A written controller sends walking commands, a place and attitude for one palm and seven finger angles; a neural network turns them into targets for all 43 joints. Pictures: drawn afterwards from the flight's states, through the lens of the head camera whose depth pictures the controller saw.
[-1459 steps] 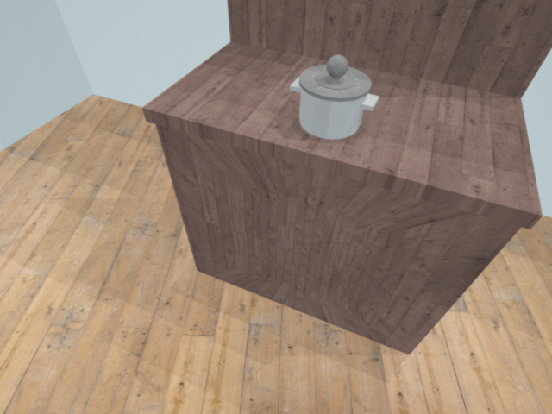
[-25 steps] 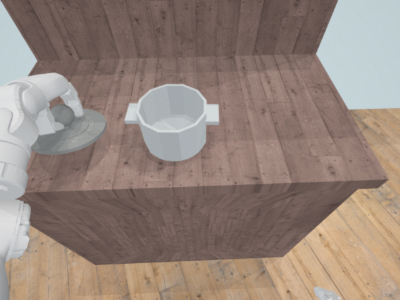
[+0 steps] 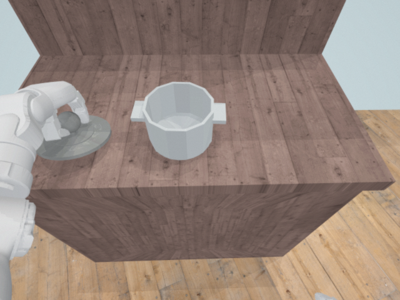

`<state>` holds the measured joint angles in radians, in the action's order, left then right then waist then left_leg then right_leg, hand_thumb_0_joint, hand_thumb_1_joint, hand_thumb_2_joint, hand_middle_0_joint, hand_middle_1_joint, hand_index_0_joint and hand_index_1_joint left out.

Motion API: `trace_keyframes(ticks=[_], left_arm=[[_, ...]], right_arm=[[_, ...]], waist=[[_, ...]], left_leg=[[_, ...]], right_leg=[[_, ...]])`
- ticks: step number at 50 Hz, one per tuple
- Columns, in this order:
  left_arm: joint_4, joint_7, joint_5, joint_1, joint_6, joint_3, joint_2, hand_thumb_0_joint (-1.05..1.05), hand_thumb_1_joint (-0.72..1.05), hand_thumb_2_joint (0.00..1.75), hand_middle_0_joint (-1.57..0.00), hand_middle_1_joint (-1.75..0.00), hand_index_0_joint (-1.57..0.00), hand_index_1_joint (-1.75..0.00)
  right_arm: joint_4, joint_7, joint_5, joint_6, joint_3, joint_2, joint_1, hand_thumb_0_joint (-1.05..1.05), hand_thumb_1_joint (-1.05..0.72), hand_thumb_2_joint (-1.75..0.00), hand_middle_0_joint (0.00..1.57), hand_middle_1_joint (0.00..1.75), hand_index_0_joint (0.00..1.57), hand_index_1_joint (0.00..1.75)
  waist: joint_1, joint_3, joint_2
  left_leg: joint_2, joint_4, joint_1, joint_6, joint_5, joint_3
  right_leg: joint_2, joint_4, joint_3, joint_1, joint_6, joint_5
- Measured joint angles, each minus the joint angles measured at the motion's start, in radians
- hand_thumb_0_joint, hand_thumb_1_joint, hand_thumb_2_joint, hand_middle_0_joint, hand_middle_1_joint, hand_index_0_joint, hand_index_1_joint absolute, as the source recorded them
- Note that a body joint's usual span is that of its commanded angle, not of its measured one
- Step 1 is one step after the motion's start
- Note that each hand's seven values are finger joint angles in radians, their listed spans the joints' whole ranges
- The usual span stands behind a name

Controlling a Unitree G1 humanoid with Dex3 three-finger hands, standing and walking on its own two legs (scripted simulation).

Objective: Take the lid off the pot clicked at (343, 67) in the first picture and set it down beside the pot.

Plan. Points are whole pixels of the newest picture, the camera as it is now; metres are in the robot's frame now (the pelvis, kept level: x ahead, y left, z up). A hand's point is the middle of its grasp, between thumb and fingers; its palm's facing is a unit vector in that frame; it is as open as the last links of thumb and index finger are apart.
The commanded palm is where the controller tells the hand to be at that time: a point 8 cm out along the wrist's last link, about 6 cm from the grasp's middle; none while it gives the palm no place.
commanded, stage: lower the lid onto the table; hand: left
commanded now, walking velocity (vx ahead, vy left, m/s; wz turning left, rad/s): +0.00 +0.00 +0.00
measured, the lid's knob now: (68, 122) +0.46 +0.28 +0.09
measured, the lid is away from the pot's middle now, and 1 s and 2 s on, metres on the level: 0.24 0.23 0.23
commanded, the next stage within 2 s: open the fingers wide in 0.20 s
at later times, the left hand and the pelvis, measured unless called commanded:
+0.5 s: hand (65, 123) +0.45 +0.28 +0.09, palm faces -0.39 -0.03 -0.92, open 7.8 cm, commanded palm +0.45 +0.28 +0.16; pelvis +0.00 +0.01 +0.00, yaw -2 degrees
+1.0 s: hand (61, 122) +0.44 +0.28 +0.10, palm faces -0.38 -0.07 -0.92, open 9.0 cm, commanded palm +0.44 +0.29 +0.16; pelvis +0.01 +0.00 +0.00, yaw -2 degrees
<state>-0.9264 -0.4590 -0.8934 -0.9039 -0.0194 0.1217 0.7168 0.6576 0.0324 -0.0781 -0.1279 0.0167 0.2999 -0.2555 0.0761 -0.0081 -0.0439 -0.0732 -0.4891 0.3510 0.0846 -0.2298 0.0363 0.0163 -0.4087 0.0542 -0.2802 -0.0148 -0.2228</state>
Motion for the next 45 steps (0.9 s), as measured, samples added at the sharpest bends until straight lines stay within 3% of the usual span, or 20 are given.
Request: trace_keyframes(ticks=[15, 19, 25, 45], left_arm=[[-0.103, 0.023, -0.015, -0.041, -0.012, 0.014, -0.01, 0.01, 0.02, 1.2, -1.22, -0.59, -0.88, -0.47], [-0.047, 0.056, -0.041, 0.023, -0.085, -0.052, 0.012, 0.01, 0.03, 1.2, -1.22, -0.6, -0.87, -0.48], [0.026, 0.102, -0.04, 0.078, -0.141, -0.08, 0.019, 0.01, 0.06, 1.2, -1.17, -0.63, -0.83, -0.49], [-0.002, 0.116, -0.028, 0.076, -0.097, -0.097, 0.025, 0.01, 0.09, 1.04, -0.81, -0.69, -0.69, -0.64]], right_arm=[[0.02, -0.009, 0.001, -0.031, -0.007, 0.0, -0.03, 0.01, -0.91, -0.9, 0.2, 0.3, 0.2, 0.3], [0.005, 0.0, 0.011, -0.047, -0.003, -0.004, -0.035, 0.01, -0.91, -0.9, 0.2, 0.3, 0.2, 0.3], [-0.003, 0.002, 0.011, -0.066, -0.008, -0.01, -0.041, 0.01, -0.91, -0.9, 0.2, 0.3, 0.2, 0.3], [-0.015, -0.004, 0.003, -0.08, -0.002, -0.006, 0.003, 0.01, -0.91, -0.9, 0.2, 0.3, 0.2, 0.3]], waist=[[0.013, 0.025, -0.003], [0.017, 0.03, 0.0], [0.009, 0.029, 0.001], [0.001, 0.044, -0.008]], left_leg=[[-0.003, -0.023, 0.036, 0.009, -0.014, -0.011], [0.003, -0.031, 0.049, 0.009, -0.02, -0.024], [0.006, -0.032, 0.059, 0.007, -0.019, -0.025], [0.013, -0.024, 0.051, 0.001, -0.02, -0.027]], right_leg=[[0.004, -0.024, -0.011, -0.04, -0.006, -0.012], [-0.001, -0.034, -0.024, -0.058, -0.004, -0.014], [-0.005, -0.033, -0.026, -0.068, 0.002, -0.011], [-0.012, -0.023, -0.03, -0.061, -0.004, -0.009]])
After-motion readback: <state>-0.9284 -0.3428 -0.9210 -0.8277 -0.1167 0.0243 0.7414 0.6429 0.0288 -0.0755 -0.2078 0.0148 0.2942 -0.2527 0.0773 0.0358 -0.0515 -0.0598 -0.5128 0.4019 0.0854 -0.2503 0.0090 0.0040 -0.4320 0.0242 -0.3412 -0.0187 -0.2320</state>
